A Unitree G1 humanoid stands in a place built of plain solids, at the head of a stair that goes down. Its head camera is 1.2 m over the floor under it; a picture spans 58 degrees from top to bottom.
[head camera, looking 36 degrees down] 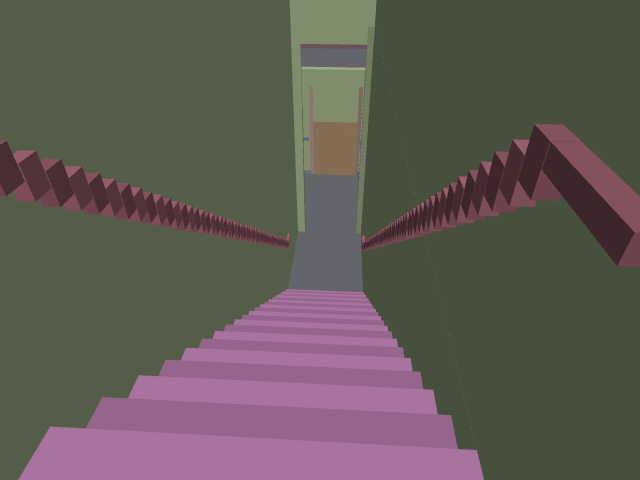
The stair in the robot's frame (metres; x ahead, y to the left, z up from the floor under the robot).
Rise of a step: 0.18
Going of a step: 0.22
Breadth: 1.34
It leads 3 degrees to the right of straight ahead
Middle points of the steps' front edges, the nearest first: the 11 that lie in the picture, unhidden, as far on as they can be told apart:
0.68 0.18 0.00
0.90 0.17 -0.17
1.12 0.15 -0.35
1.34 0.14 -0.53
1.56 0.13 -0.70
1.79 0.11 -0.88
2.01 0.10 -1.06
2.23 0.09 -1.23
2.45 0.08 -1.41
2.68 0.06 -1.58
2.90 0.05 -1.76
